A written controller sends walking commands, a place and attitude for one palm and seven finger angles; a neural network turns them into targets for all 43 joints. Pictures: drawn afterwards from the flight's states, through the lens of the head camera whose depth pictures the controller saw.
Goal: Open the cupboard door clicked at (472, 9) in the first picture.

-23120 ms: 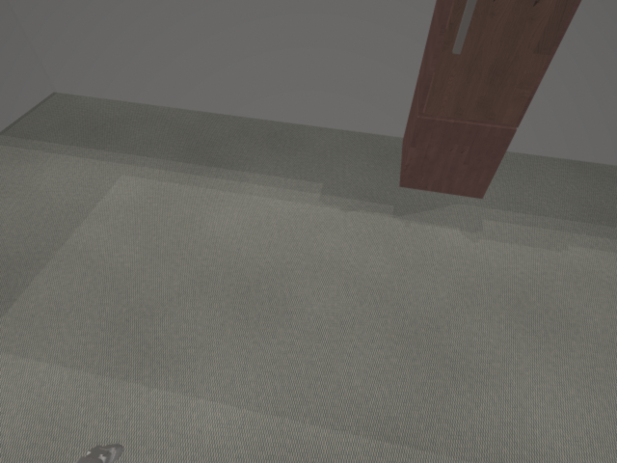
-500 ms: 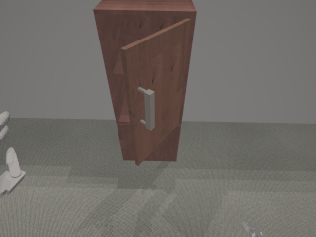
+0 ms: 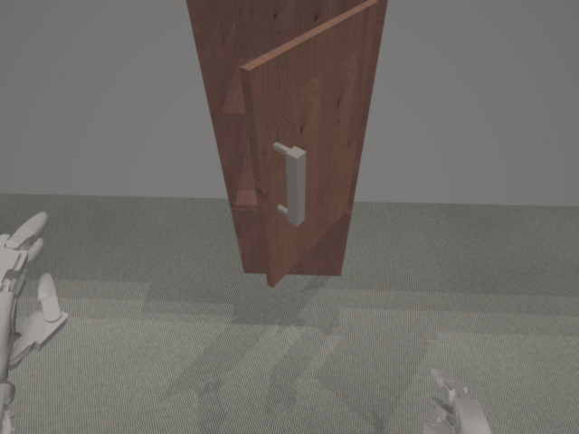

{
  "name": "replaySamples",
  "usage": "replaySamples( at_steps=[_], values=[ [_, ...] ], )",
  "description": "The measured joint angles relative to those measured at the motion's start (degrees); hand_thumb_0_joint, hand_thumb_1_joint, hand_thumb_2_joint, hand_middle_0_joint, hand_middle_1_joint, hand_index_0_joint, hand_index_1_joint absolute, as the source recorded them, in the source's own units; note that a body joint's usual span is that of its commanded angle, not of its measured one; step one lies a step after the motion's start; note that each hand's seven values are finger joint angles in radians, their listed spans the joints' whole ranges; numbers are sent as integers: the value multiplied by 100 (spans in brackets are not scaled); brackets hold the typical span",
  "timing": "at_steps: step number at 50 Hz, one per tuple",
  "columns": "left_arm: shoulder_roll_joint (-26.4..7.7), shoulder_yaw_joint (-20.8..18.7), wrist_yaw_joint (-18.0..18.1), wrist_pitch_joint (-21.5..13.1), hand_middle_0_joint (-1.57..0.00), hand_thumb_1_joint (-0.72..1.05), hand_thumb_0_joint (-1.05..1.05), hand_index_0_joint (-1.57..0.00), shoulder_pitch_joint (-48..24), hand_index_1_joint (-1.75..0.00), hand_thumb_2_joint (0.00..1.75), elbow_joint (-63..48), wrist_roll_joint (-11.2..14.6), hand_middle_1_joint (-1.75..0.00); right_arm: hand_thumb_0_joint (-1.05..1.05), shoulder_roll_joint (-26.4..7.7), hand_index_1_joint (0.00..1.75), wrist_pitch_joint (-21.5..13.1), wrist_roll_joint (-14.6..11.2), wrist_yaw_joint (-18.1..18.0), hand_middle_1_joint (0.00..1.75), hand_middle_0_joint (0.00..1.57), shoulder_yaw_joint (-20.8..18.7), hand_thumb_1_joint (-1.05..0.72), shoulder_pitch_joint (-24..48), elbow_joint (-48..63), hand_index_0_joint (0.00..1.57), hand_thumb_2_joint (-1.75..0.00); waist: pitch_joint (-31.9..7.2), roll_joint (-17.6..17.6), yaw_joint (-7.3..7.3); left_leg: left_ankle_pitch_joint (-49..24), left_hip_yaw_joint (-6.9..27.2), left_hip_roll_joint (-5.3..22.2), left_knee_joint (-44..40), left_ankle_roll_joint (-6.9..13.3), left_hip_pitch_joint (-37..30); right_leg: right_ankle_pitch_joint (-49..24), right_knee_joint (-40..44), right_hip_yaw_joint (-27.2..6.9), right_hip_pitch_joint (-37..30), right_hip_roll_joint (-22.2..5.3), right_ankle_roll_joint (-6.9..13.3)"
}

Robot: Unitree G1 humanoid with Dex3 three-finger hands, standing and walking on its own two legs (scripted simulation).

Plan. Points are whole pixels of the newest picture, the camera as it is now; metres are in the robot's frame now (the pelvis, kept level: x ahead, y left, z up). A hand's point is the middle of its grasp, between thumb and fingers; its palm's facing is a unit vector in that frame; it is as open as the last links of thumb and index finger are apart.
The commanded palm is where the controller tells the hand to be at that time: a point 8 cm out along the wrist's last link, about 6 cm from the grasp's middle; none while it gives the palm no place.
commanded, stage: let the arm hang, fingers relaxed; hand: left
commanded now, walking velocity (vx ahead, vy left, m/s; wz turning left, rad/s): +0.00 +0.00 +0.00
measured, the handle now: (287, 185) +0.55 +0.04 +0.01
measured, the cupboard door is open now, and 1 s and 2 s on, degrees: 53 53 53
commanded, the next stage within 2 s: look to check the result in 1.06 s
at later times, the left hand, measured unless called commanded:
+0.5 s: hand out of the picture -0.08 +0.20 -0.17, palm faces +0.06 -0.98 -0.21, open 7.2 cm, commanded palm none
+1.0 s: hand out of the picture -0.04 +0.17 -0.17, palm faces +0.07 -0.98 -0.16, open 7.3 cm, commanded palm none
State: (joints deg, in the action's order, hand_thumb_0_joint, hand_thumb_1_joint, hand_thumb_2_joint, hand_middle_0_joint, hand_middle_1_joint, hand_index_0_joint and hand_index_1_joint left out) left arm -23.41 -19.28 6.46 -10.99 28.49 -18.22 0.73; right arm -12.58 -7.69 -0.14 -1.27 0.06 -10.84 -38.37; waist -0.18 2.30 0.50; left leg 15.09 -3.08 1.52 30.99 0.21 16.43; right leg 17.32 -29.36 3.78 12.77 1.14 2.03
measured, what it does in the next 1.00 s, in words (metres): stands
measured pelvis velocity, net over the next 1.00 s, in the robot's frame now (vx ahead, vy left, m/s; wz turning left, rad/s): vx -0.02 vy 0.02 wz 0.02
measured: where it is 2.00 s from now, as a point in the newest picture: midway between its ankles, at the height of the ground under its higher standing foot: outside the picture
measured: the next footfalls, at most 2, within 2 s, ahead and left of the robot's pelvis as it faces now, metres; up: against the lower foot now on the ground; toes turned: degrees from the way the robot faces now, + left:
none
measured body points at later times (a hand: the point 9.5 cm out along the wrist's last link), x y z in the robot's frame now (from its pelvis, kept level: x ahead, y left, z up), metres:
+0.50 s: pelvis -0.02 +0.02 +0.01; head +0.00 +0.02 +0.46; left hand -0.08 +0.25 -0.15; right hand -0.04 -0.21 -0.15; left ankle +0.01 +0.11 -0.73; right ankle -0.02 -0.09 -0.73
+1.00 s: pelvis -0.02 +0.02 +0.01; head -0.01 +0.01 +0.46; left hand -0.04 +0.23 -0.16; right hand -0.04 -0.18 -0.16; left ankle +0.01 +0.11 -0.73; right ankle -0.02 -0.09 -0.73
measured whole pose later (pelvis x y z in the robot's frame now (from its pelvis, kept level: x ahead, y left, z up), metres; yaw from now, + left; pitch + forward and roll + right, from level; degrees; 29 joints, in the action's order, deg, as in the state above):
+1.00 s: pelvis -0.02 +0.02 +0.01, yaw +1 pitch -1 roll +0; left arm -5.5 -0.8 1.9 0.1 17.2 66.0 -0.6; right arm -6.2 0.0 1.2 -2.4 0.3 -18.7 -64.7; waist 1.0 1.0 -0.6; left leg 10.5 -3.0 -1.2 24.5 2.3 13.4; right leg 14.0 -25.3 4.1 10.6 -1.3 0.4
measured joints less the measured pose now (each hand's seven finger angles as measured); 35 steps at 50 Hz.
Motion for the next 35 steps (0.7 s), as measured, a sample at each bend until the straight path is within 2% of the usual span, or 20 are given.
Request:
replaySamples(
  at_steps=[3,6,11,12,15,19,28,35],
  values=[
    [297,819,-381,651,-20,90,0,-20,-872,-30,90,2121,-168,-30,1,-289,30,263,77,118,30,21,-64,-90,236,-481,21,-90,-121,221,56,86,49,-112,208,85,214,161,-320,57,231,-122,-46],
    [702,1375,-554,1172,-20,91,0,-20,-1363,-30,90,4201,-227,-30,1,-335,30,548,129,121,30,21,-43,-90,369,-808,21,-90,-53,174,-26,80,33,-186,263,124,220,222,-488,45,285,-203,-69],
    [1347,1937,-619,1475,-20,91,1,-20,-1416,-30,90,6485,-189,-30,1,-97,30,784,173,70,30,20,64,-90,193,-1280,20,-90,219,-266,-166,-68,30,-197,10,108,-22,106,-294,42,71,-205,-81],
    [1432,1863,-536,1445,-20,94,0,-20,-1389,-30,90,6755,-133,-30,1,-37,30,808,169,54,30,20,80,-90,111,-1405,20,-90,260,-338,-160,-106,59,-179,-47,102,-52,48,-185,71,8,-180,-73],
    [1311,1756,-489,1346,-21,101,-2,-21,-1328,-30,90,7321,-122,-30,1,126,30,885,165,7,30,20,104,-90,-155,-1806,20,-90,343,-448,-64,-223,151,-129,-215,76,-119,-142,163,161,-164,-109,-40],
    [1233,1813,-548,1287,-20,100,-2,-21,-1129,-30,90,7904,-120,-30,1,241,30,952,149,-38,30,20,79,-90,-445,-2214,20,-90,375,-356,-9,-323,183,-116,-381,90,-183,-326,484,193,-305,-78,-50],
    [1380,1871,-510,1221,-20,93,0,-20,-840,-30,90,8567,-98,-30,1,446,30,891,109,-84,30,20,79,-90,-799,-2622,20,-90,362,-70,-50,-460,89,-213,-629,182,-338,-426,606,107,-379,-174,-138],
    [1579,1876,-470,1176,-20,92,0,-20,-925,-30,90,8570,-104,-30,1,614,30,859,120,-79,30,20,82,-90,-839,-2697,20,-90,243,-28,-77,-484,36,-268,-652,221,-344,-387,485,57,-309,-237,-172]
  ],
)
